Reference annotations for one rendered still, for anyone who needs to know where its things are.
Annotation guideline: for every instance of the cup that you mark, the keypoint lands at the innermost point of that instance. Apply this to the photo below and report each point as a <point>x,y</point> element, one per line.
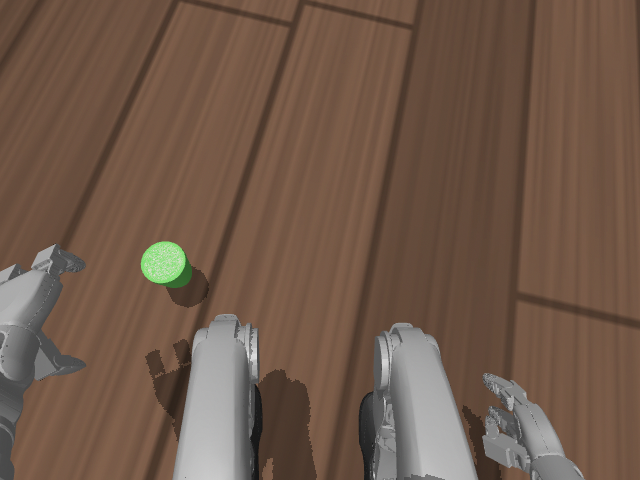
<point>165,263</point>

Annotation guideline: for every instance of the left robot arm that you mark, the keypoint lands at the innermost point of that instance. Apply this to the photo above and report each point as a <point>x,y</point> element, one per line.
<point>18,350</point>

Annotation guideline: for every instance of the left robot hand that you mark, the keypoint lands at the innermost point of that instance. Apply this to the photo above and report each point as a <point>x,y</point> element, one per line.
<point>28,297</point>

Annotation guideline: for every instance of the right robot foot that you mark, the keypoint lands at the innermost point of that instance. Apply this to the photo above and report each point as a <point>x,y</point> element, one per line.
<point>367,434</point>

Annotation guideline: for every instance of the right robot arm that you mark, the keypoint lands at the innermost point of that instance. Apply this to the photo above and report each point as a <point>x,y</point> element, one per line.
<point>554,467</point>

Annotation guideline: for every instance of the right robot hand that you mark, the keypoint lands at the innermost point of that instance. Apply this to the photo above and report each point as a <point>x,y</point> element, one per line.
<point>530,434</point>

